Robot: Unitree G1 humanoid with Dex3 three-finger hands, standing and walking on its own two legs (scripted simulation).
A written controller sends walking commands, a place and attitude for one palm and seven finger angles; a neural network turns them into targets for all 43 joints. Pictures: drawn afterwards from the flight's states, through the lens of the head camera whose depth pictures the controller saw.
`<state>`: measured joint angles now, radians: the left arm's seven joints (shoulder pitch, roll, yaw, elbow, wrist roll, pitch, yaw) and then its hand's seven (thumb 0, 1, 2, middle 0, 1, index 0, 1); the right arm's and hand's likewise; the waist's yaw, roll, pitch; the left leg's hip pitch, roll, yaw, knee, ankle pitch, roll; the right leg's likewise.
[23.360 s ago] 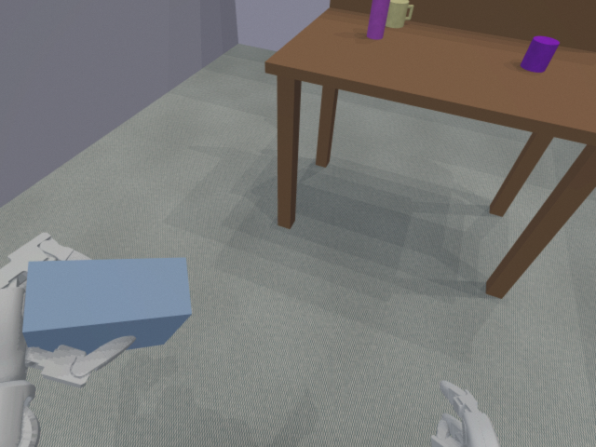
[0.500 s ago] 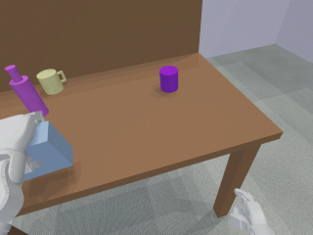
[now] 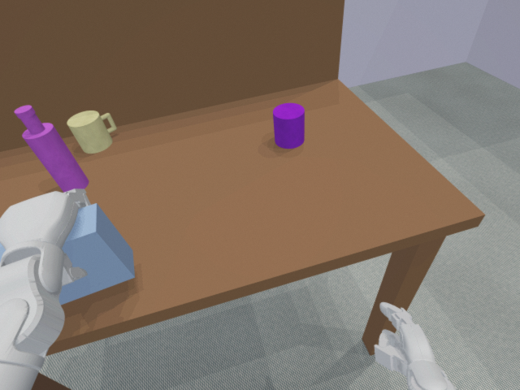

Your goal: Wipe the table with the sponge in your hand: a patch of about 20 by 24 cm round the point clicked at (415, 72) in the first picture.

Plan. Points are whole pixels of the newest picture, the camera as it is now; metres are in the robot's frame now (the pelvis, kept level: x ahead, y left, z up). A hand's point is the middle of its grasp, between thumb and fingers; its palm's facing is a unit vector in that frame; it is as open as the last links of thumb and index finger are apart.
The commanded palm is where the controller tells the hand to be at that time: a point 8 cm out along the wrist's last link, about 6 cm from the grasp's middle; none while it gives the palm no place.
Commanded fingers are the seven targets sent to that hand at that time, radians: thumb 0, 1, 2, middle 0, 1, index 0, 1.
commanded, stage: move the sponge above the wiping area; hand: left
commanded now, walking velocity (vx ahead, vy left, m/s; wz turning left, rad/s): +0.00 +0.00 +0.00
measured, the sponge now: (81, 264) +0.25 +0.34 +0.08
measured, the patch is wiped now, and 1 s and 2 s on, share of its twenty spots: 0.00 0.00 0.10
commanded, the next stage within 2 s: lower the sponge onto the table in 0.16 s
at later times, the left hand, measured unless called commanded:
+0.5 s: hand (80, 256) +0.24 +0.31 +0.12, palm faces -0.05 -0.06 -1.00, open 9.7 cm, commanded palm +0.21 +0.30 +0.20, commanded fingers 0.00 0.10 1.30 -1.20 -1.60 -1.20 -1.60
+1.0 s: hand (88, 268) +0.23 +0.30 +0.10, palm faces -0.05 -0.02 -1.00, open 9.7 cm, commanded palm +0.21 +0.30 +0.18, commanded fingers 0.00 0.10 1.30 -1.20 -1.60 -1.20 -1.60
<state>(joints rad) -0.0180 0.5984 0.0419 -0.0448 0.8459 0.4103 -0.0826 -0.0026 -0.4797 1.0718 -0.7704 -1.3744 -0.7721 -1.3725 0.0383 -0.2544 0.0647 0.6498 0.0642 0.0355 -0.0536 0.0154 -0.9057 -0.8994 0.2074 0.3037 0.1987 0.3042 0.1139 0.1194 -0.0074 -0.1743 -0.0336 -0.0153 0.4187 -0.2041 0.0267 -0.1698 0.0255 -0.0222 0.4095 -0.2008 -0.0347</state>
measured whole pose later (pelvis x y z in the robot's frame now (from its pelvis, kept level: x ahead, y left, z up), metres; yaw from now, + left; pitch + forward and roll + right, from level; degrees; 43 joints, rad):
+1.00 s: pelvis +0.00 -0.02 +0.00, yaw +1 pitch -3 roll +0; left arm 0.11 0.61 0.04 -0.08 0.86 0.19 -0.09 0.00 -0.49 1.08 -0.77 -1.38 -0.77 -1.37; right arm 0.09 -0.27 0.03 0.66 0.05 -0.01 -0.10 0.02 -0.91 -0.90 0.21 0.30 0.20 0.30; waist 0.12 0.11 0.00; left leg -0.18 -0.01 -0.04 0.46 -0.23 0.01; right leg -0.17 0.05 -0.04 0.44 -0.22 -0.06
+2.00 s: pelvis +0.01 -0.02 +0.00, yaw +1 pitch +0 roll +0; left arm 0.03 0.57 0.05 0.05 0.89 0.25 -0.04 0.00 -0.50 1.09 -0.78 -1.37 -0.79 -1.37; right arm 0.10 -0.29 0.02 0.67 0.07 0.05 -0.08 0.01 -0.91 -0.90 0.21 0.30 0.20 0.30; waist 0.11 0.11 -0.03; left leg -0.24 -0.02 -0.04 0.49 -0.24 0.01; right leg -0.22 0.04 -0.04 0.46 -0.24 -0.06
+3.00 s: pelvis +0.00 -0.01 -0.02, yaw +0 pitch +8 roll -1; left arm -0.50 0.72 0.10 0.77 0.97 -0.01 -0.02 0.02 -0.54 1.13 -0.81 -1.33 -0.80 -1.37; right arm 0.27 -0.31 -0.02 0.69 0.09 0.10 -0.08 0.01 -0.91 -0.90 0.21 0.30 0.20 0.30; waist 0.03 0.09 -0.09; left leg -0.48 -0.01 -0.04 0.61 -0.27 0.02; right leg -0.45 0.05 -0.04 0.56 -0.24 -0.05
